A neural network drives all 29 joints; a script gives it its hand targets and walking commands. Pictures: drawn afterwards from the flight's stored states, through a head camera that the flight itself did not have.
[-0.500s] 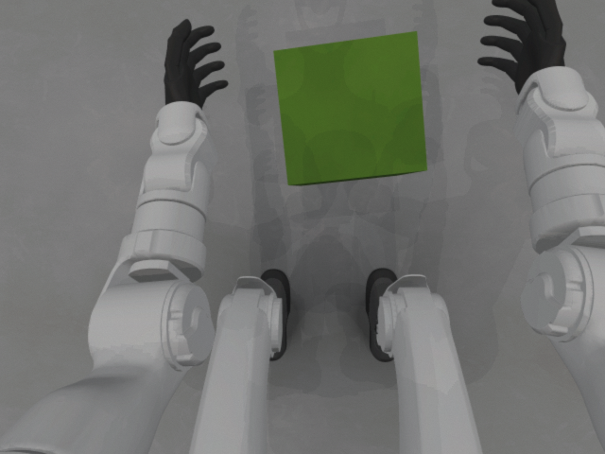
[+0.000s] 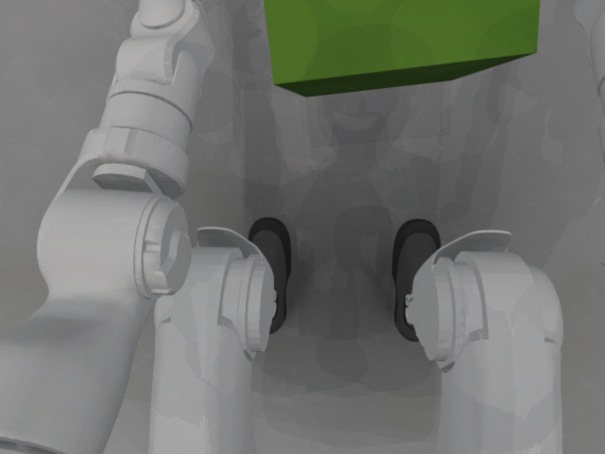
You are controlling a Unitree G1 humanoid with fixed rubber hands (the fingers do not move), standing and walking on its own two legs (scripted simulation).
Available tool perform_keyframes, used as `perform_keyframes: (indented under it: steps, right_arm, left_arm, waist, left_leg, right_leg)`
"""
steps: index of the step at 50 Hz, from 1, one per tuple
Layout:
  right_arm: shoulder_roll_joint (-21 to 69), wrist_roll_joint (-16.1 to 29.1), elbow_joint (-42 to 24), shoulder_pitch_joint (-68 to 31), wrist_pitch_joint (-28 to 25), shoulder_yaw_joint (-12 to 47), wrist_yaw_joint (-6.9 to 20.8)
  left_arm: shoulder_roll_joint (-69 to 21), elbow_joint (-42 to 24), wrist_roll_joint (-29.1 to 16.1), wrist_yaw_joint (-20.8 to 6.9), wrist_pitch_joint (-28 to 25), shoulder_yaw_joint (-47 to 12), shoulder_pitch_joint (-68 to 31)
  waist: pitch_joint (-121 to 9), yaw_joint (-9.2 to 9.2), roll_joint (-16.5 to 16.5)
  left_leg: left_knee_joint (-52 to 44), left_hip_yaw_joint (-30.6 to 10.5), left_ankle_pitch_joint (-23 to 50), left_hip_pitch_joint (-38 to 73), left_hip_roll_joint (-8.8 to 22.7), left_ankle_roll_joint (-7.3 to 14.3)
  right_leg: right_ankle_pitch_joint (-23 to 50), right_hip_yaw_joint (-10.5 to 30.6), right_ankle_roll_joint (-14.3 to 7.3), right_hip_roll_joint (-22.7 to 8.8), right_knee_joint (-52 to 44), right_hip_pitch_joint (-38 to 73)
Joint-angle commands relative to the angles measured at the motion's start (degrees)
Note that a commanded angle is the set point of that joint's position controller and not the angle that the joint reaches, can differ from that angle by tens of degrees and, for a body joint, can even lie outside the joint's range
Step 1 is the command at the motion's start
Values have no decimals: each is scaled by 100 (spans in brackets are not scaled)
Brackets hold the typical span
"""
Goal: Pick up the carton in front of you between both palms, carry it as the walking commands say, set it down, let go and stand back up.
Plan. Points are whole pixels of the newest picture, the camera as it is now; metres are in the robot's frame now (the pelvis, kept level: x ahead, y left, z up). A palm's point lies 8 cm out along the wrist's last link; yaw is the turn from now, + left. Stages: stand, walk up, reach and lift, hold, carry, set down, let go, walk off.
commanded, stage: reach and lift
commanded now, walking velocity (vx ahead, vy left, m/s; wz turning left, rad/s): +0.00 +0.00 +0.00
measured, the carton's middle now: out of the picture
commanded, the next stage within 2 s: none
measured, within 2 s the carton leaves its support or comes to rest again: leaves its support in 0.86 s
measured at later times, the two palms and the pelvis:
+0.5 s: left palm out of the picture +0.55 +0.11 -0.18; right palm out of the picture +0.56 -0.21 -0.18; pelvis +0.00 +0.00 -0.01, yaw +0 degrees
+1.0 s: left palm out of the picture +0.55 +0.10 -0.13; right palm out of the picture +0.54 -0.20 -0.14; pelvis +0.01 +0.00 -0.01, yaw -1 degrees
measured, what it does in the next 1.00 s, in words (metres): stands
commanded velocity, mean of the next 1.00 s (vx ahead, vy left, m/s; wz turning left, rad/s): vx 0.00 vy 0.00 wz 0.00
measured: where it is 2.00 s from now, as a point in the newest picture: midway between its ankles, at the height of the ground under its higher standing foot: (337, 296)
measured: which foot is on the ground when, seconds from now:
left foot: down 0.00-1.00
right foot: down 0.00-1.00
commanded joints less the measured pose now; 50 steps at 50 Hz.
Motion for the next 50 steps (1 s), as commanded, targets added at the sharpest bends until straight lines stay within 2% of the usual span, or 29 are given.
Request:
perform_keyframes:
  steps: [1, 5, 9, 11, 14, 19, 23, 26, 27, 28, 29, 32, 35, 39, 43, 47, 49, 50]
  right_arm:
    - [-819, 157, -680, -1882, -209, 124, -84]
    - [-763, 294, -892, -1691, -287, 189, -144]
    - [-616, 212, -971, -1334, -286, 152, -208]
    - [-500, 144, -854, -1200, -246, 125, -209]
    - [-313, 50, -627, -1072, -219, 82, -156]
    - [-149, 69, -588, -1265, -241, 156, -99]
    - [208, 171, -629, -1593, -237, 388, -83]
    - [445, 0, -560, -1741, -231, 341, -88]
    - [906, 44, -603, -1869, -212, 486, -14]
    - [1002, -15, -500, -1837, -194, 431, 16]
    - [2089, 54, -700, -2169, -175, 740, 176]
    - [4521, -151, -785, -2748, 50, 972, 843]
    - [5653, -370, -1056, -2407, 326, 690, 1352]
    - [6344, -278, -1661, -2269, 502, 746, 1577]
    - [6883, 40, -2757, -2469, 564, 1206, 1512]
    - [7252, 68, -4018, -2608, 794, 1518, 1364]
    - [7567, -85, -4341, -2363, 956, 1601, 1214]
    - [7656, -176, -4367, -2177, 1047, 1592, 1171]
  left_arm:
    - [827, -536, -165, 4, -248, -94, -1573]
    - [726, -730, -287, 43, -354, -294, -1448]
    - [496, -810, -497, 45, -367, -491, -1070]
    - [503, -630, -459, 38, -340, -430, -931]
    - [499, -411, -252, 6, -345, -208, -791]
    - [510, -344, 2, -13, -401, 19, -964]
    - [99, -421, -105, -30, -400, -244, -1350]
    - [-261, -450, 20, -25, -389, -210, -1552]
    - [-604, -497, 89, -65, -375, -254, -1653]
    - [-580, -444, 262, -50, -378, -55, -1625]
    - [-1610, -650, 218, -217, -348, -423, -2034]
    - [-3991, -670, 449, -920, -117, -622, -2837]
    - [-4992, -969, 703, -1454, 181, -513, -2959]
    - [-5736, -1399, 559, -1653, 350, -687, -2884]
    - [-6485, -1959, 96, -1633, 440, -1282, -2932]
    - [-7045, -2749, -217, -1603, 666, -1787, -3065]
    - [-7115, -3255, -194, -1556, 758, -2039, -3185]
    - [-7093, -3472, -140, -1548, 803, -2105, -3220]
  waist:
    - [-7482, -45, -628]
    - [-7828, -92, -433]
    - [-8061, -237, -547]
    - [-7706, -219, -617]
    - [-6998, -94, -625]
    - [-6666, 85, -619]
    - [-6726, 8, -582]
    - [-6741, -109, -483]
    - [-6733, -22, -479]
    - [-6672, 45, -497]
    - [-6693, 46, -500]
    - [-6256, -44, -563]
    - [-6031, -111, -491]
    - [-6812, -186, -370]
    - [-8747, -279, -328]
    - [-10908, -473, -699]
    - [-11286, -549, -825]
    - [-11254, -570, -811]
  left_leg:
    - [-448, 434, 1463, 3472, -26, -1]
    - [-209, 502, 1939, 3466, -81, -12]
    - [-182, 530, 2088, 3353, -146, -42]
    - [-250, 539, 1835, 2999, -164, -51]
    - [-349, 510, 1493, 2680, -173, -46]
    - [-433, 454, 1382, 2735, -162, -6]
    - [-476, 436, 1351, 3024, -218, 11]
    - [-452, 438, 1331, 3276, -297, -4]
    - [-454, 453, 1345, 3393, -331, 24]
    - [-455, 475, 1318, 3424, -352, 31]
    - [-462, 468, 1366, 3391, -415, 74]
    - [-340, 490, 1211, 3104, -555, 126]
    - [-233, 560, 1132, 2844, -626, 162]
    - [-136, 637, 1646, 3021, -655, 215]
    - [-80, 702, 2496, 3559, -687, 181]
    - [-261, 729, 2802, 3357, -761, 78]
    - [-428, 755, 2685, 3167, -829, 55]
    - [-536, 772, 2555, 3162, -860, 57]
  right_leg:
    - [1625, -176, 87, -121, -805, 3920]
    - [2269, -107, 46, -72, -609, 4334]
    - [2622, -144, 42, -5, -583, 4726]
    - [2438, -148, 50, -11, -620, 4602]
    - [1969, -129, 77, -24, -705, 4016]
    - [1598, -117, 113, -29, -785, 3550]
    - [1426, -171, 102, 9, -856, 3478]
    - [1353, -210, 84, 57, -888, 3514]
    - [1327, -216, 82, 92, -882, 3512]
    - [1281, -225, 102, 104, -880, 3490]
    - [1330, -230, 87, 176, -904, 3545]
    - [1301, -272, 35, 341, -806, 3331]
    - [1233, -367, -12, 424, -733, 2974]
    - [1756, -452, -53, 475, -668, 3140]
    - [2848, -495, -10, 514, -623, 4250]
    - [4145, -512, 22, 541, -629, 6200]
    - [4207, -590, 69, 614, -774, 6538]
    - [4009, -630, 77, 653, -903, 6488]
